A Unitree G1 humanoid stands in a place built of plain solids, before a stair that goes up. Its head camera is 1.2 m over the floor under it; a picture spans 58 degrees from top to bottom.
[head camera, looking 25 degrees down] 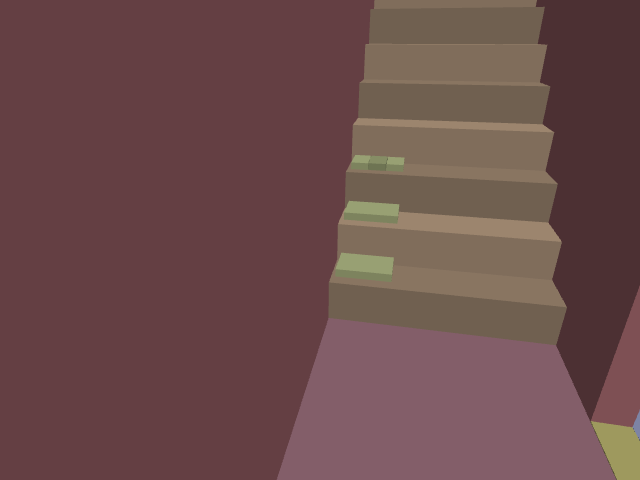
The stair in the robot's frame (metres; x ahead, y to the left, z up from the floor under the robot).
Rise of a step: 0.19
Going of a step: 0.22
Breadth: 1.00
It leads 12 degrees to the right of straight ahead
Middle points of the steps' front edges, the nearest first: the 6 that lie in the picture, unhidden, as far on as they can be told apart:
1.60 -0.53 0.20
1.82 -0.57 0.39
2.04 -0.62 0.58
2.26 -0.66 0.78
2.48 -0.71 0.97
2.70 -0.76 1.17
